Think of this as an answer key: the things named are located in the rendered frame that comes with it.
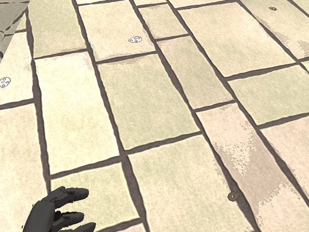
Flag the robot left hand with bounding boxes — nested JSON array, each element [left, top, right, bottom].
[[21, 186, 96, 232]]

